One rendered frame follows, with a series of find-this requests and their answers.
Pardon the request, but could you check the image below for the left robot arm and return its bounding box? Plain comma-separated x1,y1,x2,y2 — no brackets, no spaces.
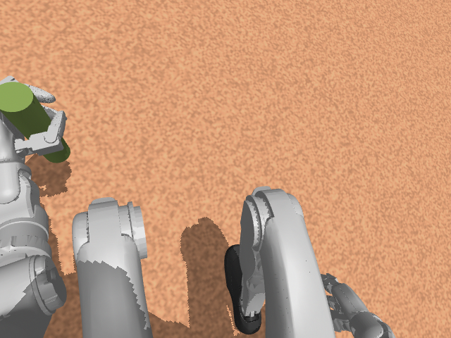
0,161,67,338

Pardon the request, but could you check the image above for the can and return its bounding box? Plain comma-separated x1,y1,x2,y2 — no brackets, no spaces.
0,82,70,163

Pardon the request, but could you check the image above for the left robot hand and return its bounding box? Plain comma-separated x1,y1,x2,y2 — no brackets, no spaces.
0,75,67,164

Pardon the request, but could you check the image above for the right robot hand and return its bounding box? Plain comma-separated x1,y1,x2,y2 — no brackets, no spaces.
321,273,369,332

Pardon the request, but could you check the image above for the right robot arm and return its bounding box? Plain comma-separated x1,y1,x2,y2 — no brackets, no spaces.
349,312,396,338

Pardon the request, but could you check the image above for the right robot foot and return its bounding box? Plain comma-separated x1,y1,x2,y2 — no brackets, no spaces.
224,244,261,334

